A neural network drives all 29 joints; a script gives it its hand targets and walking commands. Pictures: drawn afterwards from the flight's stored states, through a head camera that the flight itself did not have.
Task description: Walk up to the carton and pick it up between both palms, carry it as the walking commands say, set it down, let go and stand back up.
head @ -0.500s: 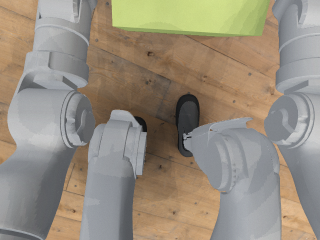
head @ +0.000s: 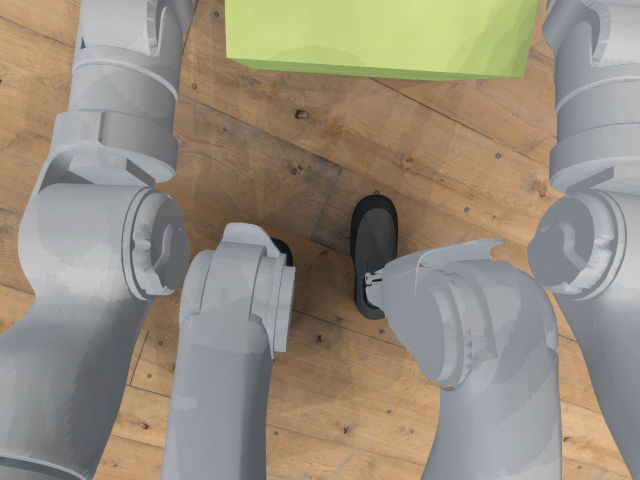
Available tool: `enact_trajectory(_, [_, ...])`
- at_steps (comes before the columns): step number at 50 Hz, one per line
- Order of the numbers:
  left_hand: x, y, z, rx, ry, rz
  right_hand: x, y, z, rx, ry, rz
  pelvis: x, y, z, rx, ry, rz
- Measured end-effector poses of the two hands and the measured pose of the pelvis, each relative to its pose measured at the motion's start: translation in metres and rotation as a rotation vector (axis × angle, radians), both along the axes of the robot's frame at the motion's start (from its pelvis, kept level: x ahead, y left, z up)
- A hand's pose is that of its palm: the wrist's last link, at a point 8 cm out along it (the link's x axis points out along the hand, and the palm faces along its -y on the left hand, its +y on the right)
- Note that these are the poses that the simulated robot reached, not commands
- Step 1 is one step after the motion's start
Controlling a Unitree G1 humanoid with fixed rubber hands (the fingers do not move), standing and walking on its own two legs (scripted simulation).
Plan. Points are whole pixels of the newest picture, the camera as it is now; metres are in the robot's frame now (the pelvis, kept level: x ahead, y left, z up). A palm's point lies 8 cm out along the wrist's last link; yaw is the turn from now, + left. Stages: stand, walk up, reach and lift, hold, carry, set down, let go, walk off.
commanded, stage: set down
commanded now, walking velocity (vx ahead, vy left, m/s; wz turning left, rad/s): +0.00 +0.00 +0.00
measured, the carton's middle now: out of the picture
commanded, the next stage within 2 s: none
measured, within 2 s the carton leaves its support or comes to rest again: neither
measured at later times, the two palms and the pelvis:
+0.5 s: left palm out of the picture +0.56 +0.15 -0.19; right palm out of the picture +0.55 -0.19 -0.19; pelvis +0.00 +0.00 +0.00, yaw +0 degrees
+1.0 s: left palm out of the picture +0.55 +0.18 -0.20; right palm out of the picture +0.53 -0.20 -0.20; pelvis +0.00 +0.00 +0.00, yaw +0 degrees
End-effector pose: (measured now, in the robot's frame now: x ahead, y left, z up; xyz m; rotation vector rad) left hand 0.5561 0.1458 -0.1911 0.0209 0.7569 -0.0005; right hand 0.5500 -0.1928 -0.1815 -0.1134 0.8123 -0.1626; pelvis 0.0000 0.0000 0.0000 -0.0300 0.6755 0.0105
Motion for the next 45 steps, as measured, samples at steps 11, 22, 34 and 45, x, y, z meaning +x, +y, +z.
enact_trajectory(11, [0.001, 0.001, -0.003, -0.013, -0.008, -0.003, 0.001, 0.0, -0.002, 0.007, -0.004, 0.0, 0.002, 0.0, 0.0, -0.002, 0.004, 0.0])
enact_trajectory(22, [0.0, 0.001, -0.003, -0.012, -0.019, -0.004, 0.0, -0.001, -0.003, 0.011, -0.017, 0.0, 0.002, 0.0, -0.001, -0.001, 0.002, 0.001])
enact_trajectory(34, [-0.012, 0.01, -0.018, 0.075, 0.033, -0.045, -0.008, -0.007, -0.011, 0.027, -0.033, -0.079, 0.002, 0.0, -0.001, -0.002, 0.0, 0.001])
enact_trajectory(45, [-0.002, 0.033, -0.011, 0.102, 0.006, -0.004, -0.016, -0.01, -0.017, 0.028, -0.009, -0.125, 0.002, 0.002, -0.003, -0.007, -0.007, 0.002])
